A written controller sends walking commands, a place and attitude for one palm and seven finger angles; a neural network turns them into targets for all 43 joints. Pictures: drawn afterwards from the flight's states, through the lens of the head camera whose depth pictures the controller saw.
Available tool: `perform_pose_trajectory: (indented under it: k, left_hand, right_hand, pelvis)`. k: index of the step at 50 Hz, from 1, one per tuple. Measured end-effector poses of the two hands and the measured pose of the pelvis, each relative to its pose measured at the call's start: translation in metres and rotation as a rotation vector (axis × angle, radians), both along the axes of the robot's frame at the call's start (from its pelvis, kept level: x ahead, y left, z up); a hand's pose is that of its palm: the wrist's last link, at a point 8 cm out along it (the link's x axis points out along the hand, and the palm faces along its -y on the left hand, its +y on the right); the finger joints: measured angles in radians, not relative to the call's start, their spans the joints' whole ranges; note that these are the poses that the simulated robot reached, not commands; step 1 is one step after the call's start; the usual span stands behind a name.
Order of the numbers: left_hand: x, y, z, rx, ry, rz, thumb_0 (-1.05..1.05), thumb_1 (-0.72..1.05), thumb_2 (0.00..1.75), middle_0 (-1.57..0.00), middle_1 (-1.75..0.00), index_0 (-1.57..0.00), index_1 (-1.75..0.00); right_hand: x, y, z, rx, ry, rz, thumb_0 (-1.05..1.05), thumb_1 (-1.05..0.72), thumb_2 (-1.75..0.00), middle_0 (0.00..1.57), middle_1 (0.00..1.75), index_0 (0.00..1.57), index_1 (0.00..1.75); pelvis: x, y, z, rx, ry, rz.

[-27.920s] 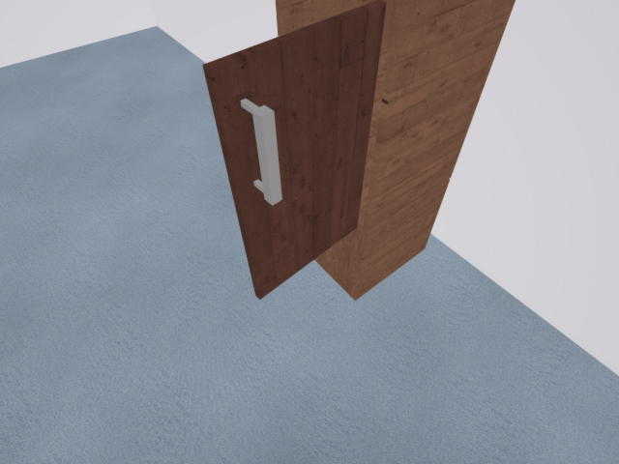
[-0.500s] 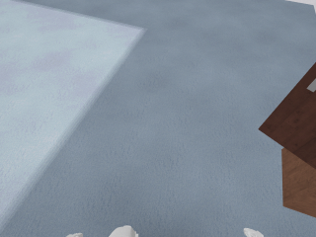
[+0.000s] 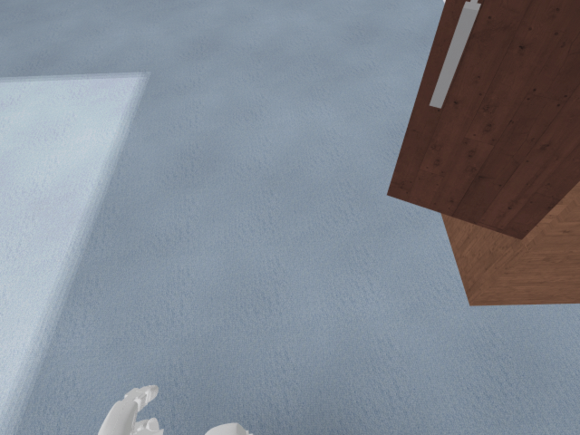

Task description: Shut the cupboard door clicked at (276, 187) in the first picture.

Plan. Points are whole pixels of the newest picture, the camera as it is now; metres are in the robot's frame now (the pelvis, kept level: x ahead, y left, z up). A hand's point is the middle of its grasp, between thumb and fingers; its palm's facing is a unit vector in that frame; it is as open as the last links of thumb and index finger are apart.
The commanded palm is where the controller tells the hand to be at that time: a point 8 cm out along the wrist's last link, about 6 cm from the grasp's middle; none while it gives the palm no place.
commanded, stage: turn to face it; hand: left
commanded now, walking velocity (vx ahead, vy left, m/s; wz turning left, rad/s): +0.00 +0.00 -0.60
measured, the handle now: (454, 54) +0.69 -0.26 +0.12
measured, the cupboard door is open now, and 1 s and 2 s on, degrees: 63 63 63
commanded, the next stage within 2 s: take the last steps up to it in 0.62 s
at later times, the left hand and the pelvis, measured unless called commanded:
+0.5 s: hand (170, 397) +0.18 +0.21 -0.16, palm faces -0.22 -0.95 -0.21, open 7.4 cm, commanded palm none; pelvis +0.05 +0.03 +0.02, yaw -15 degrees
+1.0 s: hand (218, 379) +0.22 +0.14 -0.17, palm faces -0.37 -0.91 -0.17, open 7.4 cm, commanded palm none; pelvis +0.09 -0.01 +0.01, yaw -23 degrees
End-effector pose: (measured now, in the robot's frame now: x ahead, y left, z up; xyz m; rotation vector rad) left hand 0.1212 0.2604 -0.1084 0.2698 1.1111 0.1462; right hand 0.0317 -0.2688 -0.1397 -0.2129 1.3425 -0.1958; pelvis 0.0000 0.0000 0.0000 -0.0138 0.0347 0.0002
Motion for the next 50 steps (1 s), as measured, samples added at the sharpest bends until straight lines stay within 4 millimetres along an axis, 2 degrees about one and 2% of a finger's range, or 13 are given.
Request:
perform_pose_trajectory:
  k: [4, 9, 13, 17, 21, 26, 30, 34, 36, 38, 43, 47, 50]
  left_hand:
    - [0.003, -0.015, 0.005, 0.002, 0.042, -0.033, 0.00, 0.90, 0.90, -0.20, -0.30, -0.20, -0.30]
    - [0.005, -0.023, 0.000, -0.026, 0.092, -0.065, 0.00, 0.90, 0.90, -0.20, -0.30, -0.20, -0.30]
    - [0.012, -0.017, -0.010, -0.048, 0.118, -0.079, 0.01, 0.90, 0.90, -0.20, -0.30, -0.21, -0.30]
    - [0.026, -0.002, -0.027, -0.067, 0.136, -0.088, 0.01, 0.90, 0.90, -0.20, -0.30, -0.21, -0.30]
    - [0.045, 0.006, -0.026, -0.062, 0.150, -0.131, 0.01, 0.90, 0.90, -0.20, -0.30, -0.20, -0.30]
    - [0.073, -0.001, -0.014, -0.060, 0.132, -0.189, 0.01, 0.91, 0.90, -0.20, -0.30, -0.20, -0.30]
    - [0.096, -0.019, -0.007, -0.048, 0.108, -0.250, 0.01, 0.91, 0.90, -0.20, -0.30, -0.20, -0.30]
    - [0.114, -0.046, -0.004, -0.030, 0.060, -0.310, 0.01, 0.91, 0.90, -0.20, -0.30, -0.20, -0.30]
    - [0.118, -0.058, -0.005, -0.016, 0.040, -0.334, 0.01, 0.91, 0.90, -0.20, -0.30, -0.20, -0.30]
    - [0.116, -0.067, -0.002, -0.013, 0.044, -0.349, 0.00, 0.91, 0.90, -0.20, -0.30, -0.20, -0.30]
    - [0.107, -0.077, -0.001, -0.033, 0.092, -0.348, 0.00, 0.90, 0.90, -0.20, -0.30, -0.20, -0.30]
    - [0.104, -0.075, -0.012, -0.067, 0.138, -0.337, 0.00, 0.90, 0.90, -0.20, -0.30, -0.20, -0.30]
    - [0.108, -0.069, -0.029, -0.088, 0.181, -0.327, 0.00, 0.90, 0.90, -0.20, -0.30, -0.20, -0.30]
  right_hand:
    - [0.011, -0.008, 0.008, -0.008, -0.033, -0.043, 0.00, -0.91, -0.90, 0.20, 0.30, 0.20, 0.30]
    - [0.035, -0.004, 0.022, -0.009, -0.108, -0.066, 0.00, -0.91, -0.90, 0.20, 0.30, 0.20, 0.30]
    - [0.054, 0.006, 0.030, -0.023, -0.159, -0.080, 0.00, -0.91, -0.90, 0.20, 0.30, 0.20, 0.30]
    - [0.065, 0.019, 0.033, -0.055, -0.203, -0.088, 0.00, -0.91, -0.90, 0.20, 0.30, 0.20, 0.30]
    - [0.056, 0.031, 0.041, -0.066, -0.195, -0.107, 0.00, -0.91, -0.90, 0.20, 0.30, 0.20, 0.30]
    - [0.027, 0.037, 0.044, -0.055, -0.133, -0.174, 0.00, -0.91, -0.90, 0.20, 0.30, 0.21, 0.30]
    - [-0.004, 0.035, 0.035, -0.031, -0.076, -0.248, 0.00, -0.91, -0.90, 0.20, 0.30, 0.21, 0.30]
    - [-0.037, 0.025, 0.017, 0.003, -0.021, -0.325, 0.00, -0.91, -0.90, 0.20, 0.30, 0.21, 0.30]
    - [-0.050, 0.019, 0.006, 0.016, 0.004, -0.364, 0.00, -0.91, -0.90, 0.20, 0.30, 0.21, 0.30]
    - [-0.056, 0.015, 0.003, 0.017, 0.031, -0.391, 0.00, -0.91, -0.90, 0.20, 0.30, 0.20, 0.30]
    - [-0.049, 0.014, 0.013, 0.021, 0.019, -0.402, 0.00, -0.91, -0.90, 0.20, 0.30, 0.20, 0.30]
    - [-0.027, 0.015, 0.023, 0.009, -0.017, -0.391, 0.00, -0.91, -0.90, 0.20, 0.30, 0.20, 0.30]
    - [-0.009, 0.015, 0.023, -0.026, -0.062, -0.384, 0.00, -0.91, -0.90, 0.20, 0.30, 0.20, 0.30]
  pelvis:
    - [0.006, -0.003, 0.009, 0.011, 0.003, -0.049]
    - [0.016, -0.001, 0.015, 0.019, 0.009, -0.101]
    - [0.027, 0.008, 0.014, 0.013, 0.009, -0.141]
    - [0.039, 0.022, 0.005, -0.003, 0.011, -0.182]
    - [0.044, 0.027, 0.010, -0.013, 0.004, -0.233]
    - [0.049, 0.026, 0.019, -0.030, 0.002, -0.276]
    - [0.051, 0.020, 0.019, -0.029, 0.000, -0.306]
    - [0.053, 0.005, 0.010, -0.006, -0.008, -0.335]
    - [0.053, -0.001, 0.004, 0.000, -0.008, -0.350]
    - [0.055, -0.003, 0.006, -0.004, -0.008, -0.354]
    - [0.065, -0.007, 0.015, 0.005, -0.007, -0.368]
    - [0.079, -0.009, 0.016, 0.004, -0.002, -0.379]
    - [0.095, -0.008, 0.007, -0.011, 0.003, -0.400]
